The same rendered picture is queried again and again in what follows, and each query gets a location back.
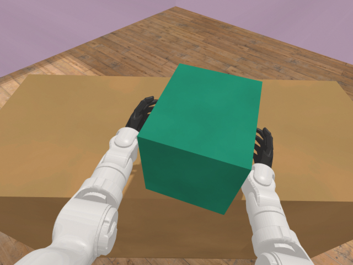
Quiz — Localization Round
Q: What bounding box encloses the left robot upper arm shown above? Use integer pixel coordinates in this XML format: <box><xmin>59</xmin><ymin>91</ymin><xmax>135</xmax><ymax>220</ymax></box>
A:
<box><xmin>14</xmin><ymin>198</ymin><xmax>118</xmax><ymax>265</ymax></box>

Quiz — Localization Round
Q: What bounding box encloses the robot left hand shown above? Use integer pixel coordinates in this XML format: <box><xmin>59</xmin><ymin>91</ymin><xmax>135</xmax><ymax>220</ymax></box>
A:
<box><xmin>125</xmin><ymin>96</ymin><xmax>158</xmax><ymax>132</ymax></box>

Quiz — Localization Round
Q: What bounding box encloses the pedestal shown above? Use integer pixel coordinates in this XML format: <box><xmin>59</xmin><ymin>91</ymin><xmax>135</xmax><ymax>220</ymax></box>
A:
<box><xmin>0</xmin><ymin>74</ymin><xmax>353</xmax><ymax>259</ymax></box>

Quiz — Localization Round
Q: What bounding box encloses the robot right forearm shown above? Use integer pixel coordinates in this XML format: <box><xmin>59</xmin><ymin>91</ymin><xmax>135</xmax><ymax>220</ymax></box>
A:
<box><xmin>241</xmin><ymin>163</ymin><xmax>314</xmax><ymax>264</ymax></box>

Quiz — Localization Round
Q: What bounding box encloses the right robot upper arm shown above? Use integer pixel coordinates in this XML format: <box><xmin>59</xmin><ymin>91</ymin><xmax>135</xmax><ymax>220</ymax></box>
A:
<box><xmin>255</xmin><ymin>251</ymin><xmax>314</xmax><ymax>265</ymax></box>

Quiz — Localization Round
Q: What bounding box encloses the robot right hand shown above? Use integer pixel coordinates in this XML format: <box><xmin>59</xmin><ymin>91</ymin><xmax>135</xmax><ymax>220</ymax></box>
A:
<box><xmin>253</xmin><ymin>128</ymin><xmax>273</xmax><ymax>168</ymax></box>

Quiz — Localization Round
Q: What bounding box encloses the carton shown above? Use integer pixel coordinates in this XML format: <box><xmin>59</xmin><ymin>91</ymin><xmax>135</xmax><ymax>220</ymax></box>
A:
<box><xmin>137</xmin><ymin>63</ymin><xmax>263</xmax><ymax>215</ymax></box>

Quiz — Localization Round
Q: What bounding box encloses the robot left forearm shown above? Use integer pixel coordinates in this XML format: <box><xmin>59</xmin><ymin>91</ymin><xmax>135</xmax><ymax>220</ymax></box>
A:
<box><xmin>52</xmin><ymin>127</ymin><xmax>139</xmax><ymax>241</ymax></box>

